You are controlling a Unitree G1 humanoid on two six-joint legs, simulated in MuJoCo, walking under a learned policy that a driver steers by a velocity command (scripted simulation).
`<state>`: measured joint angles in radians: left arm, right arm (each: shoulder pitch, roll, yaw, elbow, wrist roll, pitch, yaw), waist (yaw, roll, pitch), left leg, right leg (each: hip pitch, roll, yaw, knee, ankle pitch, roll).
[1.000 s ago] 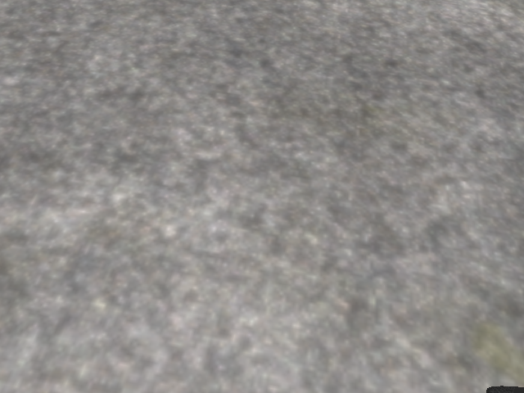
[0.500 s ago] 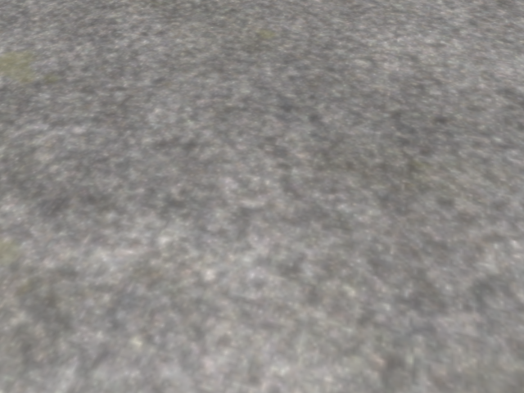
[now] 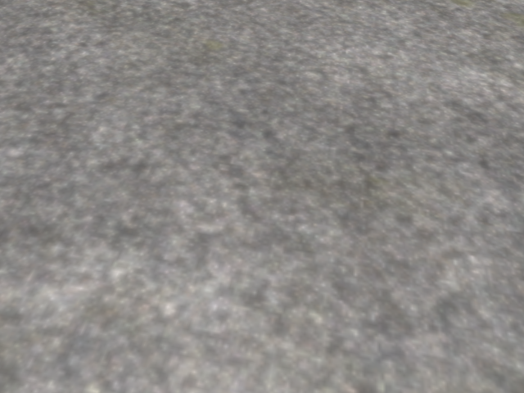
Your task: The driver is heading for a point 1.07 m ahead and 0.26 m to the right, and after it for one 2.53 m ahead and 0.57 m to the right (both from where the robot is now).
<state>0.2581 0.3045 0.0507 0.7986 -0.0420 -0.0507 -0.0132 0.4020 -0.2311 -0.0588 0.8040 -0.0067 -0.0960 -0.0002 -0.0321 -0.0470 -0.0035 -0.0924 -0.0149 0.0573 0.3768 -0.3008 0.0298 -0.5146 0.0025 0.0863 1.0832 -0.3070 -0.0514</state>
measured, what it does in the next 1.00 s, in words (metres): walks ahead, turning right: right foot, then left foot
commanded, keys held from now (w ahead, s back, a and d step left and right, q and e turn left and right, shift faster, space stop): w+e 0.66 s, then w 0.34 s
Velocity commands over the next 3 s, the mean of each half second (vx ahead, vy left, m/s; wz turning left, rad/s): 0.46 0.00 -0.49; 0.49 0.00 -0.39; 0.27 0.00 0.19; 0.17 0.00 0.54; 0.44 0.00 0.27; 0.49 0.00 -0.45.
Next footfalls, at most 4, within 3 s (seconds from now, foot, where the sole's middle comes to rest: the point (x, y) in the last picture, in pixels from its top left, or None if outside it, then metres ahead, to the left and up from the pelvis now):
0.30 right None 0.32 -0.16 -0.78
0.80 left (277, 343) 0.65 -0.06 -0.78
1.26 right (393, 302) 0.77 -0.41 -0.78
1.68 left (304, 289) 0.81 -0.15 -0.78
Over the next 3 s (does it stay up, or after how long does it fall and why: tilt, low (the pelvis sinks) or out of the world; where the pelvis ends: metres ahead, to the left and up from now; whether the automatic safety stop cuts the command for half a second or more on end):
stays up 1.25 -0.24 -0.01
